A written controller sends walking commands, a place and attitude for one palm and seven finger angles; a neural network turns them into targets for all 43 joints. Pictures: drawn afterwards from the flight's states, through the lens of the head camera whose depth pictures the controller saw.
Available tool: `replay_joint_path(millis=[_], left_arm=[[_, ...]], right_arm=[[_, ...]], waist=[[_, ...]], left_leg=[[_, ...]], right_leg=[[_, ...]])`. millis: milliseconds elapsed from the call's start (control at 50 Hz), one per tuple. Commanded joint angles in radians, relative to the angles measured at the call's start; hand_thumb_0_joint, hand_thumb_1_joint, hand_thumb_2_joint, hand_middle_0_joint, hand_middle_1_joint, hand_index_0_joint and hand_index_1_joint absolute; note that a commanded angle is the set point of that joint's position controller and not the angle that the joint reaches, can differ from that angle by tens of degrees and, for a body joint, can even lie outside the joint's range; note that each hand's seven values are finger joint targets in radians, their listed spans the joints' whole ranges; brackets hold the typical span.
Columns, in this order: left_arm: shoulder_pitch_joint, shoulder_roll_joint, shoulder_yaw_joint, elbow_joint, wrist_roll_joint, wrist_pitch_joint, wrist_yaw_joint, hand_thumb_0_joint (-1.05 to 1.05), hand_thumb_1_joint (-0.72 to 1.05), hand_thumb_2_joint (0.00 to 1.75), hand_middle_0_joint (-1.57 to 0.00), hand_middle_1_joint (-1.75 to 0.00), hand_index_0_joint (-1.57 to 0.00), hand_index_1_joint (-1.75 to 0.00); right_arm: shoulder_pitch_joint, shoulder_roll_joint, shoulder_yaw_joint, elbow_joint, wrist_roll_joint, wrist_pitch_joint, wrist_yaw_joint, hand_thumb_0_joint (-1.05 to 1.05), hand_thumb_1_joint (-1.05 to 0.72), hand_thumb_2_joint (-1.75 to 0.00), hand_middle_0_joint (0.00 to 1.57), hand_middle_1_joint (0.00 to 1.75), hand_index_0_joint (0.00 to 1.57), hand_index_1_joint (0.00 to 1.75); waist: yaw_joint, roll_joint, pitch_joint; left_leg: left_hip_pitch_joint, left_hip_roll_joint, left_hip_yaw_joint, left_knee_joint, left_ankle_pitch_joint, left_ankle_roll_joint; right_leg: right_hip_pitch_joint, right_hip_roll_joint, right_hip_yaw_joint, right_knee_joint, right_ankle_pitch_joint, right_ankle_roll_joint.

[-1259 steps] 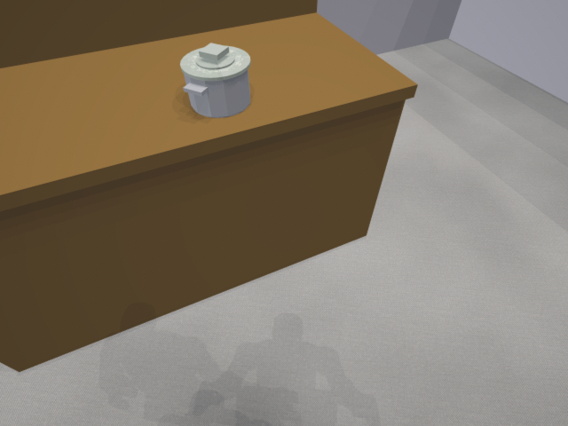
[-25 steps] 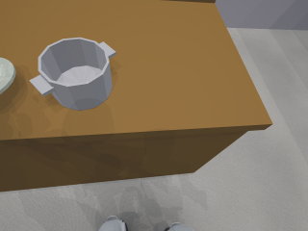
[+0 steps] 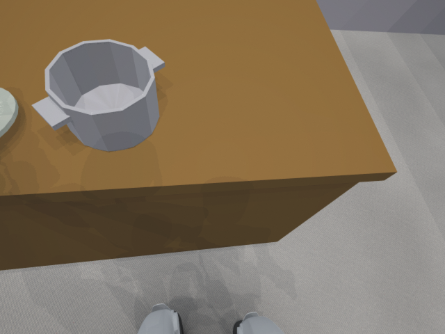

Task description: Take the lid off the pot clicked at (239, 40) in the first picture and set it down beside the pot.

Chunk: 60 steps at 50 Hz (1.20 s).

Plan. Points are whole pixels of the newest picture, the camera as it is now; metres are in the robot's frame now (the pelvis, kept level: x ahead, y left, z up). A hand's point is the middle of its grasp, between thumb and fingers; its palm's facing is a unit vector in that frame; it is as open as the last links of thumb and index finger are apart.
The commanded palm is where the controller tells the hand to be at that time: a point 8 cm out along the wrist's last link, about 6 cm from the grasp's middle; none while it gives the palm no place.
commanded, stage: lower the lid onto the table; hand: left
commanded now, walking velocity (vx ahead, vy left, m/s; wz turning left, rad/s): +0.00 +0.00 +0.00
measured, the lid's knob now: out of the picture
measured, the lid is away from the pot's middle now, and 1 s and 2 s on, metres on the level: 0.23 0.24 0.24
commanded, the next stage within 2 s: open the fingers wide in 0.72 s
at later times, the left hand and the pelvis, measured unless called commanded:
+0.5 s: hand out of the picture +0.46 +0.38 +0.09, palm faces -0.49 -0.21 -0.85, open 7.0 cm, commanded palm +0.58 +0.40 +0.13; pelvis -0.01 +0.00 -0.01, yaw +0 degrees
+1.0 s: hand out of the picture +0.45 +0.38 +0.08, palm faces -0.42 -0.15 -0.90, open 6.9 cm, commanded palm +0.47 +0.37 +0.13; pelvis -0.01 +0.01 -0.01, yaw +0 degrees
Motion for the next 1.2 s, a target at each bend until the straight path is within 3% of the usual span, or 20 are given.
replay_joint_path(millis=[0,20,60,120,240,420,480,520,620,660,720,780,800,820,840,900,920,980,1040,1180], left_arm=[[-0.446,0.321,0.049,-0.231,-0.017,-0.019,0.049,0.0,0.55,1.02,-0.7,-1.07,-0.86,-1.14],[-0.448,0.388,0.088,-0.203,0.001,-0.012,0.06,0.0,0.55,1.02,-0.7,-1.07,-0.86,-1.14],[-0.417,0.363,0.063,-0.172,0.002,-0.013,0.059,0.0,0.55,1.02,-0.7,-1.07,-0.86,-1.14],[-0.434,0.351,0.054,-0.197,0.008,-0.013,0.063,0.0,0.55,1.02,-0.7,-1.07,-0.86,-1.14],[-0.37,0.279,0.01,-0.125,0.0,-0.011,0.054,0.0,0.55,1.02,-0.7,-1.07,-0.86,-1.14],[-0.36,0.335,0.042,-0.15,-0.007,-0.03,0.053,0.0,0.55,1.02,-0.7,-1.07,-0.86,-1.14],[-0.291,0.262,-0.011,-0.102,-0.02,-0.032,0.042,0.0,0.55,1.02,-0.7,-1.07,-0.86,-1.14],[-0.304,0.32,0.02,-0.125,-0.015,-0.042,0.046,0.0,0.55,1.02,-0.7,-1.07,-0.86,-1.14],[-0.311,0.332,0.023,-0.147,-0.026,-0.052,0.039,0.0,0.55,1.02,-0.7,-1.07,-0.86,-1.14],[-0.294,0.265,-0.018,-0.136,-0.036,-0.049,0.03,0.0,0.55,1.02,-0.7,-1.07,-0.86,-1.14],[-0.332,0.338,0.038,-0.179,-0.028,-0.057,0.037,0.0,0.55,1.02,-0.7,-1.07,-0.86,-1.14],[-0.295,0.281,0.007,-0.129,-0.036,-0.054,0.03,0.0,0.55,1.02,-0.7,-1.07,-0.86,-1.14],[-0.089,0.21,0.098,-0.219,-0.039,-0.039,0.044,0.0,0.55,1.02,-0.7,-1.07,-0.86,-1.14],[-0.061,0.258,0.177,-0.295,-0.008,-0.061,0.068,0.0,0.54,1.0,-0.69,-1.07,-0.85,-1.14],[-0.065,0.206,0.135,-0.29,0.002,-0.072,0.072,0.0,0.54,0.98,-0.68,-1.07,-0.83,-1.14],[-0.194,0.227,0.161,-0.41,-0.017,-0.083,0.089,0.0,0.51,0.92,-0.64,-1.07,-0.79,-1.13],[-0.232,0.295,0.204,-0.422,-0.007,-0.082,0.099,0.0,0.5,0.91,-0.63,-1.07,-0.77,-1.13],[-0.176,0.233,0.16,-0.336,-0.004,-0.08,0.103,0.0,0.46,0.87,-0.6,-1.06,-0.73,-1.11],[-0.219,0.188,0.114,-0.377,0.012,-0.083,0.122,0.0,0.41,0.85,-0.58,-1.04,-0.69,-1.09],[-0.251,0.202,0.095,-0.324,0.003,-0.07,0.128,0.0,0.3,0.81,-0.52,-0.99,-0.61,-1.03]], right_arm=[[0.158,-0.219,-0.068,-0.03,0.002,-0.023,-0.026,0.0,-0.9,-0.9,0.2,0.3,0.2,0.3],[0.166,-0.229,-0.072,-0.029,-0.003,-0.016,-0.024,0.0,-0.9,-0.9,0.2,0.3,0.2,0.3],[0.159,-0.225,-0.065,-0.042,0.001,-0.018,-0.026,0.0,-0.9,-0.9,0.2,0.3,0.2,0.3],[0.159,-0.228,-0.068,-0.038,-0.003,-0.013,-0.022,0.0,-0.9,-0.9,0.2,0.3,0.2,0.3],[0.146,-0.224,-0.057,-0.061,0.005,-0.017,-0.026,0.0,-0.9,-0.9,0.2,0.3,0.2,0.3],[0.141,-0.23,-0.051,-0.073,0.011,-0.006,-0.033,0.0,-0.9,-0.9,0.2,0.3,0.2,0.3],[0.116,-0.222,-0.041,-0.098,0.019,-0.01,-0.033,0.0,-0.9,-0.9,0.2,0.3,0.2,0.3],[0.119,-0.227,-0.037,-0.097,0.019,-0.005,-0.036,0.0,-0.9,-0.9,0.2,0.3,0.2,0.3],[0.112,-0.224,-0.034,-0.104,0.025,-0.001,-0.041,0.0,-0.9,-0.9,0.2,0.3,0.2,0.3],[0.104,-0.219,-0.036,-0.112,0.031,-0.001,-0.041,0.0,-0.9,-0.9,0.2,0.3,0.2,0.3],[0.117,-0.223,-0.042,-0.101,0.023,0.007,-0.04,0.0,-0.9,-0.9,0.2,0.3,0.2,0.3],[0.109,-0.216,-0.039,-0.114,0.029,0.008,-0.041,0.0,-0.9,-0.9,0.2,0.3,0.2,0.3],[0.128,-0.185,-0.08,-0.168,0.016,0.019,0.004,0.0,-0.9,-0.9,0.2,0.3,0.2,0.3],[0.138,-0.205,-0.102,-0.145,-0.021,0.059,0.017,0.0,-0.9,-0.9,0.2,0.3,0.2,0.3],[0.13,-0.198,-0.105,-0.148,-0.021,0.077,0.021,0.0,-0.9,-0.9,0.2,0.3,0.2,0.3],[0.128,-0.194,-0.117,-0.142,-0.024,0.1,0.03,0.0,-0.9,-0.9,0.2,0.3,0.2,0.3],[0.132,-0.202,-0.123,-0.134,-0.026,0.109,0.033,0.0,-0.9,-0.9,0.2,0.3,0.2,0.3],[0.128,-0.196,-0.12,-0.131,-0.021,0.109,0.035,0.0,-0.9,-0.9,0.2,0.3,0.2,0.3],[0.12,-0.19,-0.121,-0.119,-0.024,0.108,0.042,0.0,-0.9,-0.9,0.2,0.3,0.2,0.3],[0.109,-0.196,-0.105,-0.113,-0.019,0.089,0.034,0.0,-0.9,-0.9,0.2,0.3,0.2,0.3]], waist=[[0.007,0.251,-0.484],[0.006,0.249,-0.484],[0.001,0.222,-0.45],[0.005,0.304,-0.455],[-0.008,0.223,-0.417],[-0.004,0.186,-0.442],[-0.01,0.15,-0.374],[0.0,0.165,-0.403],[0.002,0.162,-0.426],[-0.005,0.163,-0.402],[0.008,0.199,-0.452],[-0.005,0.15,-0.421],[0.108,0.191,-0.441],[0.08,0.176,-0.467],[0.07,0.182,-0.437],[0.058,0.158,-0.461],[0.061,0.178,-0.513],[0.046,0.129,-0.44],[0.049,0.24,-0.441],[0.035,0.162,-0.385]], left_leg=[[0.654,-0.027,-0.054,-0.056,0.426,-0.004],[0.634,-0.03,-0.058,-0.049,0.381,-0.007],[0.586,-0.036,-0.053,-0.048,0.34,-0.005],[0.624,-0.026,-0.068,-0.053,0.345,-0.014],[0.568,-0.027,-0.079,-0.057,0.262,-0.009],[0.528,-0.027,-0.075,-0.042,0.234,-0.006],[0.463,-0.034,-0.062,-0.051,0.152,-0.003],[0.471,-0.032,-0.063,-0.045,0.162,-0.005],[0.465,-0.036,-0.051,-0.03,0.195,-0.004],[0.462,-0.036,-0.058,-0.04,0.171,-0.005],[0.515,-0.029,-0.069,-0.023,0.255,-0.009],[0.484,-0.036,-0.063,-0.022,0.234,-0.005],[0.566,-0.052,-0.069,-0.01,0.469,-0.018],[0.617,-0.032,-0.095,0.006,0.545,-0.034],[0.62,-0.035,-0.094,0.01,0.563,-0.033],[0.631,-0.039,-0.094,-0.008,0.482,-0.011],[0.654,-0.04,-0.101,-0.011,0.456,-0.014],[0.607,-0.05,-0.097,-0.026,0.346,-0.008],[0.677,-0.041,-0.118,-0.041,0.33,-0.02],[0.57,-0.055,-0.1,-0.067,0.141,-0.003]], right_leg=[[-0.114,0.086,-0.076,-0.057,0.235,-0.063],[-0.111,0.084,-0.068,-0.058,0.22,-0.06],[-0.111,0.085,-0.071,-0.051,0.219,-0.064],[-0.16,0.084,-0.072,-0.048,0.185,-0.068],[-0.187,0.083,-0.077,-0.038,0.156,-0.07],[-0.178,0.081,-0.069,-0.01,0.153,-0.066],[-0.182,0.079,-0.07,-0.012,0.127,-0.071],[-0.178,0.08,-0.066,0.0,0.125,-0.069],[-0.158,0.081,-0.063,0.013,0.154,-0.067],[-0.18,0.079,-0.066,0.008,0.144,-0.07],[-0.186,0.082,-0.066,0.017,0.162,-0.068],[-0.18,0.08,-0.068,0.011,0.167,-0.067],[-0.17,0.09,-0.11,0.04,0.205,-0.091],[-0.218,0.087,-0.107,0.035,0.188,-0.091],[-0.248,0.091,-0.105,0.029,0.186,-0.092],[-0.214,0.085,-0.093,0.003,0.162,-0.085],[-0.2,0.083,-0.081,-0.004,0.155,-0.082],[-0.216,0.084,-0.09,-0.013,0.121,-0.087],[-0.275,0.082,-0.089,-0.017,0.077,-0.097],[-0.211,0.078,-0.08,-0.037,0.053,-0.095]])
